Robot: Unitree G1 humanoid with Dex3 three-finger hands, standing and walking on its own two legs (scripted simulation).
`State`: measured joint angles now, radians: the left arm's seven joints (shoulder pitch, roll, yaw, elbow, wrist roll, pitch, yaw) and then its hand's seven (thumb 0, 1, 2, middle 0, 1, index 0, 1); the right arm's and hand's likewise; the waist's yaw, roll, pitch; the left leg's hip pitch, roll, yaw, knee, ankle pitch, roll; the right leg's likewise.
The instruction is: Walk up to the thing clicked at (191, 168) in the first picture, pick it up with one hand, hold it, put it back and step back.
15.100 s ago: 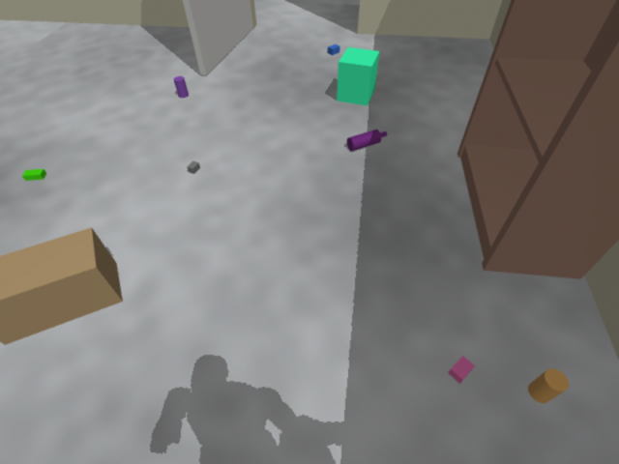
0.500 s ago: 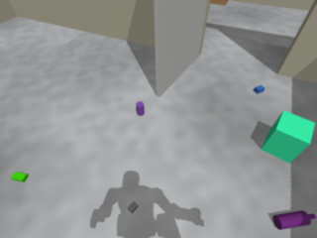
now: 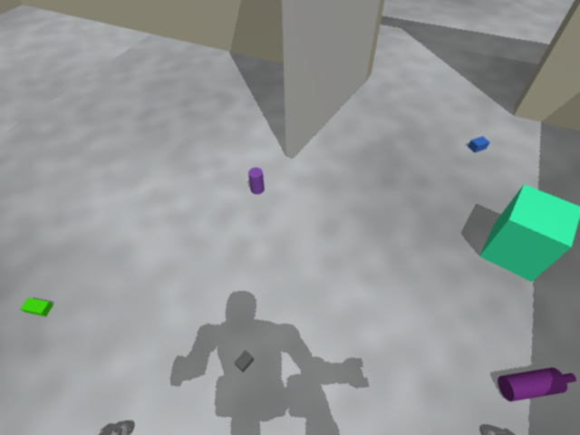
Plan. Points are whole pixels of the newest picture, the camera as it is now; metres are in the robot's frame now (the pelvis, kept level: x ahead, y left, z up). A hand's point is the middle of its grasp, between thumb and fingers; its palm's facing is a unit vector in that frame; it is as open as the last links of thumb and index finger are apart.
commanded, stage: rise first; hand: left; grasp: from above
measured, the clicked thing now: (244, 361) +0.42 +0.18 -0.76
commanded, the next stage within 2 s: none
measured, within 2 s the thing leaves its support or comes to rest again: neither
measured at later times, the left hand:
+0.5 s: hand out of the picture +0.14 +0.25 -0.23, palm faces -0.07 -0.87 -0.49, open 13.1 cm
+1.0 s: hand out of the picture +0.14 +0.27 -0.30, palm faces -0.20 -0.69 -0.70, open 13.3 cm
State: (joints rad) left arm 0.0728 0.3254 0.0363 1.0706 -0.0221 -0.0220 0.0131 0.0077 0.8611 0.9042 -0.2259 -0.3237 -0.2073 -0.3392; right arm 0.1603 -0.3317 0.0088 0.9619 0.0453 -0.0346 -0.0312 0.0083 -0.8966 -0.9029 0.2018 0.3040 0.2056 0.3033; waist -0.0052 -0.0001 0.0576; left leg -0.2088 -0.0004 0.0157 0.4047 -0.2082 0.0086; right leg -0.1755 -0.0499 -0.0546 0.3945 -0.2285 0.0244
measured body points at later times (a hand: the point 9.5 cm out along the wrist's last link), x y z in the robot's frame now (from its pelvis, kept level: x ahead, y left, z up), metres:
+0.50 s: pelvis -0.01 +0.00 -0.07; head +0.08 +0.01 +0.37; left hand +0.14 +0.30 -0.19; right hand +0.12 -0.27 -0.17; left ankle +0.00 +0.11 -0.74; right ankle -0.01 -0.13 -0.74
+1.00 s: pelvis -0.03 -0.01 -0.14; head +0.11 +0.00 +0.29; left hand +0.15 +0.31 -0.26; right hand +0.15 -0.26 -0.25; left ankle +0.00 +0.11 -0.74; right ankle -0.01 -0.13 -0.74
